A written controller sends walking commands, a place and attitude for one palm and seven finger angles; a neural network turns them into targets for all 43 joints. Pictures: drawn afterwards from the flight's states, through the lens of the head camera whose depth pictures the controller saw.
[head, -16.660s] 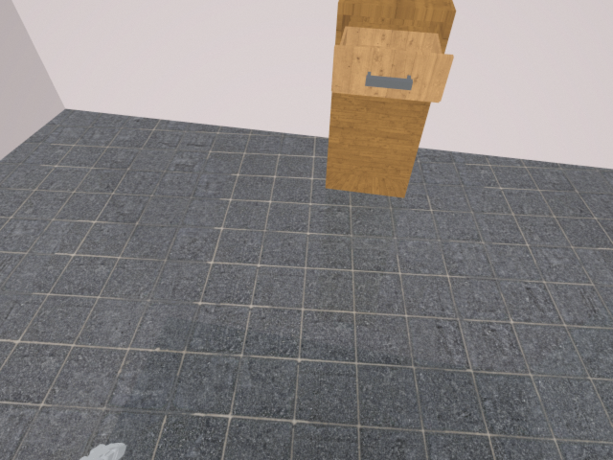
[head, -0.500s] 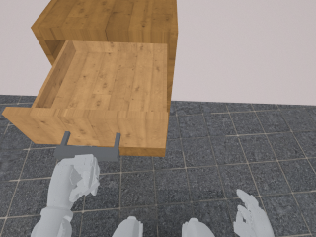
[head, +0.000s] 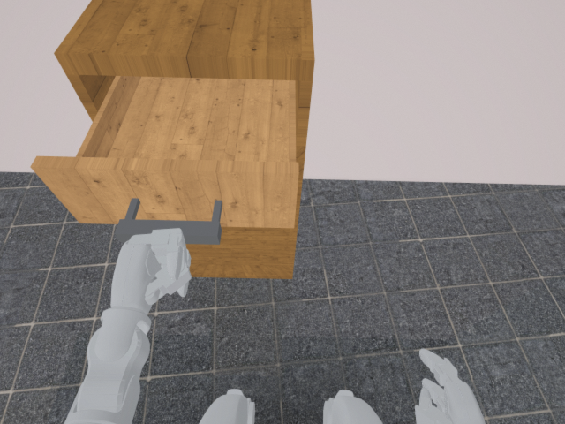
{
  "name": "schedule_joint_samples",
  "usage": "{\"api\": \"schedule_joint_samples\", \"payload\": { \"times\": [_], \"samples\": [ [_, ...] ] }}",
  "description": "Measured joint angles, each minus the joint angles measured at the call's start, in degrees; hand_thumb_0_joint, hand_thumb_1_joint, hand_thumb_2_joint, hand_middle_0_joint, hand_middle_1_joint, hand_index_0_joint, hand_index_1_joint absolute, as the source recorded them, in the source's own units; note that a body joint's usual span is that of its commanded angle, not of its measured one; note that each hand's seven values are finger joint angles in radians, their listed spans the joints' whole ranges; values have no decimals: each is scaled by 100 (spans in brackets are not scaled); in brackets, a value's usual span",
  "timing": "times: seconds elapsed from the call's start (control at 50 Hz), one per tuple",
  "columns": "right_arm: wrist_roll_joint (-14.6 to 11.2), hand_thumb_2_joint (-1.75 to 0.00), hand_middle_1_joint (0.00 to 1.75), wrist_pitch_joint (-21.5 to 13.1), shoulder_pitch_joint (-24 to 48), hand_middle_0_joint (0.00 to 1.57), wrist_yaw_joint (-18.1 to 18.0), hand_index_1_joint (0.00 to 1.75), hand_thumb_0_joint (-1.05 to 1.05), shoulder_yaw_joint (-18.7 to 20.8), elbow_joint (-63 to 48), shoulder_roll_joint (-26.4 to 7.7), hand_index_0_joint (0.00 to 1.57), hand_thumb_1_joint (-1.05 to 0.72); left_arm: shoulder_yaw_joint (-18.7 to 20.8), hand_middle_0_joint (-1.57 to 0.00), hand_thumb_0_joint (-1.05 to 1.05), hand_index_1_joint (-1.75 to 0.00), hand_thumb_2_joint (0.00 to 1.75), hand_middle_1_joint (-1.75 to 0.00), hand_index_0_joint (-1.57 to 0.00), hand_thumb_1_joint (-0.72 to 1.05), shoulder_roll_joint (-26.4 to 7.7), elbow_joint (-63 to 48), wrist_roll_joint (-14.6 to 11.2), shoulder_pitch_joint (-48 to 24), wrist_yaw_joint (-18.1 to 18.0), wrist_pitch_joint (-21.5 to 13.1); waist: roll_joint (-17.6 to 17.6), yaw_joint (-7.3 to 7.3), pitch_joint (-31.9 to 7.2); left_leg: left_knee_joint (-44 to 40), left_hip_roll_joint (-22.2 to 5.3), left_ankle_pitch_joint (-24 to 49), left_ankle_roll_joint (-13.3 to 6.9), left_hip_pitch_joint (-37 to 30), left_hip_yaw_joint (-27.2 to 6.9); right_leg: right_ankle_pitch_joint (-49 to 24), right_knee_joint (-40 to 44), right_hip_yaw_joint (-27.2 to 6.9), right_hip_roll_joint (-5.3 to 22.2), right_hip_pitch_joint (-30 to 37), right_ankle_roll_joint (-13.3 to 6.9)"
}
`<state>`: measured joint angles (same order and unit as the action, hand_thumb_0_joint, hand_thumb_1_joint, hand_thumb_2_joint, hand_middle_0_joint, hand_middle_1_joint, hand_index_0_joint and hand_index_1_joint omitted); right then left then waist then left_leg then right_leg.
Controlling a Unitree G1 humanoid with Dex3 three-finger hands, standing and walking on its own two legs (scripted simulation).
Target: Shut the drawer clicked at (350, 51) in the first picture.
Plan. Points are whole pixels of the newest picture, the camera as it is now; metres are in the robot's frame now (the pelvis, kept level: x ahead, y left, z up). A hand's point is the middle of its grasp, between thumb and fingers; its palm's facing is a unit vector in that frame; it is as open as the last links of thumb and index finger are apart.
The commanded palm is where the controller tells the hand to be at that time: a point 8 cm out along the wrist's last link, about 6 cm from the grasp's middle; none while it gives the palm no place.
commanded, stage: push the drawer shut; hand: left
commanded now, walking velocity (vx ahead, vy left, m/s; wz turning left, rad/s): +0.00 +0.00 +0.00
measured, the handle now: (173, 218) +0.39 +0.18 +0.05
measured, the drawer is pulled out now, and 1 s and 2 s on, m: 0.20 0.07 0.00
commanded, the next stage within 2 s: pull the fist back off the drawer in 1.84 s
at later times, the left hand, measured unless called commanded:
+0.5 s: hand (193, 228) +0.37 +0.14 +0.05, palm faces -0.01 -1.00 -0.05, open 3.1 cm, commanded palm +0.36 +0.20 +0.05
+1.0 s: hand (199, 191) +0.44 +0.15 +0.05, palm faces +0.00 -1.00 -0.05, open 3.0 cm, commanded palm +0.42 +0.20 +0.05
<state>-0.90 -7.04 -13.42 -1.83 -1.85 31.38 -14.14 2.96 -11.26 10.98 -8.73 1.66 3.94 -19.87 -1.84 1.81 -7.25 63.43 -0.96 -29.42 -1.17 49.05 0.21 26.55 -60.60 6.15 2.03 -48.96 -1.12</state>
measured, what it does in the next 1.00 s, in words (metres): stands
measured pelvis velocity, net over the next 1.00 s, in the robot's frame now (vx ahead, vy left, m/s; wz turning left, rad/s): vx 0.00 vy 0.00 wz -0.02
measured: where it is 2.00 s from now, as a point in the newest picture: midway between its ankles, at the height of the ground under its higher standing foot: outside the picture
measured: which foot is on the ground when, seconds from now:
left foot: down 0.00-1.00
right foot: down 0.00-1.00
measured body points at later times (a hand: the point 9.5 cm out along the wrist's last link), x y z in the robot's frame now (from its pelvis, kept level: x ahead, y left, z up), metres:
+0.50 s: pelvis +0.00 +0.00 +0.00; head +0.09 +0.00 +0.45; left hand +0.37 +0.20 +0.05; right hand +0.13 -0.25 -0.11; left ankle +0.01 +0.10 -0.66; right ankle +0.03 -0.11 -0.66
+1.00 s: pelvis +0.00 +0.00 +0.00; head +0.10 +0.00 +0.44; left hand +0.43 +0.20 +0.05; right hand +0.07 -0.26 -0.12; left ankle +0.01 +0.10 -0.66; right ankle +0.03 -0.11 -0.66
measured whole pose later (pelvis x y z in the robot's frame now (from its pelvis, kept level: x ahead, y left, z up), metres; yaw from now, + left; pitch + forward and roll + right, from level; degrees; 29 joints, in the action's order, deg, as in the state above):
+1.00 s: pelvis +0.00 +0.00 +0.00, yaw -1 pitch +19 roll -1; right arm -0.2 -2.2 -16.7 -0.9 -1.2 36.4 -14.4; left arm 14.1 -16.4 47.6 -7.0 -32.6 6.2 -25.0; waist -1.3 5.5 -6.3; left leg 62.6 -1.7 -28.2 -1.1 53.2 1.4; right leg 24.9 -59.9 4.9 1.2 -53.9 -1.3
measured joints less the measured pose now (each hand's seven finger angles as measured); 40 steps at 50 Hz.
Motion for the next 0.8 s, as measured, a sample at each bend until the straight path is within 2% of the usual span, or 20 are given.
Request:
{"api": "schedule_joint_samples", "payload": {
  "times": [0.3, 0.8],
  "samples": [
    [2, -90, 30, 155, 4, 21, 26, 30, 1, 43, 221, -17, 21, -90, 188, -140, -1, -160, 92, -160, -140, 83, -14, 943, 29, -963, -33, -144, 16, 35, 59, -89, 7, 40, -12, 37, 52, -41, 58, -54, 1, -69, 14],
    [35, -90, 30, 412, -224, 20, 89, 30, 1, 89, 437, -24, 21, -90, 803, -140, -1, -160, 91, -160, -140, 82, -280, 2777, 93, -2612, 135, -386, 39, 243, 66, -146, -52, 89, 6, 207, 109, -122, 112, -115, -64, -280, -5]
  ]
}}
